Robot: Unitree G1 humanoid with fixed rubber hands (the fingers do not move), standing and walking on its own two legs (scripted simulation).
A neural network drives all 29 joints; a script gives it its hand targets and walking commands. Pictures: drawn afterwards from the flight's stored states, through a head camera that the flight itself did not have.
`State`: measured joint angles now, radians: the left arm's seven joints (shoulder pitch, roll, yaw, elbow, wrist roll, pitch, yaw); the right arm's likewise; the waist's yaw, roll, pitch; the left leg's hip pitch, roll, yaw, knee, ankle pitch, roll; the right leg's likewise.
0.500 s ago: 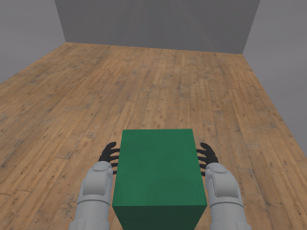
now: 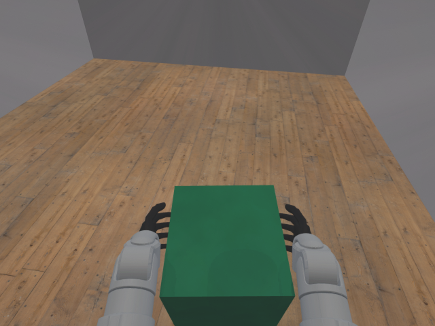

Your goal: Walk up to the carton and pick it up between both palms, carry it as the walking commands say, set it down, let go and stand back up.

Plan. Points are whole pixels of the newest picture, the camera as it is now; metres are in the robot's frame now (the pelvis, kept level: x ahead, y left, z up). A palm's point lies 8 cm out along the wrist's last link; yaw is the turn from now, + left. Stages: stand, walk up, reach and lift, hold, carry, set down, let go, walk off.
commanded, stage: hold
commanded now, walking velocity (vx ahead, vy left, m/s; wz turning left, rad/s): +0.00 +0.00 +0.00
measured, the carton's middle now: (224, 262) +0.29 +0.00 -0.03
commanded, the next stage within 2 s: carry in 0.48 s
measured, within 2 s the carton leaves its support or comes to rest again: neither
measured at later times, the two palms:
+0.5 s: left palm (149, 240) +0.28 +0.14 +0.05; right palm (301, 242) +0.29 -0.14 +0.05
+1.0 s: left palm (172, 244) +0.25 +0.09 +0.08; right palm (343, 256) +0.24 -0.20 +0.08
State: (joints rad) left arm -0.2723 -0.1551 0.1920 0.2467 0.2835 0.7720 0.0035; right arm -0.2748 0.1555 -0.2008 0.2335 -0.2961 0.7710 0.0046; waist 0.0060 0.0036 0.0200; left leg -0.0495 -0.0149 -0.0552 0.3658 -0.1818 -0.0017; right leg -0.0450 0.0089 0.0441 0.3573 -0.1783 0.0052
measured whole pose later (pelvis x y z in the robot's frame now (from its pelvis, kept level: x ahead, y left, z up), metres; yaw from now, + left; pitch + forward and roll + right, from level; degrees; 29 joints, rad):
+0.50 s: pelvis +0.00 +0.00 +0.00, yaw +0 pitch -5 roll +0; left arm -0.28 -0.16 0.19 0.24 0.28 0.78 0.01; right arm -0.28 0.16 -0.20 0.23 -0.29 0.77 0.00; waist 0.01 0.00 -0.02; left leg -0.13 -0.02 -0.06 0.41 -0.19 -0.01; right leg -0.12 0.01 0.04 0.41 -0.20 0.01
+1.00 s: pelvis +0.00 -0.04 -0.02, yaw -2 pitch +4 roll +0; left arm -0.05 -0.13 0.04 -0.43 0.07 1.16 0.14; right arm -0.07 0.13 -0.05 -0.43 -0.05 1.17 -0.14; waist -0.02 0.02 -0.14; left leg -0.38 0.07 -0.01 0.58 -0.27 -0.06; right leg -0.39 0.03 -0.05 0.58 -0.26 -0.04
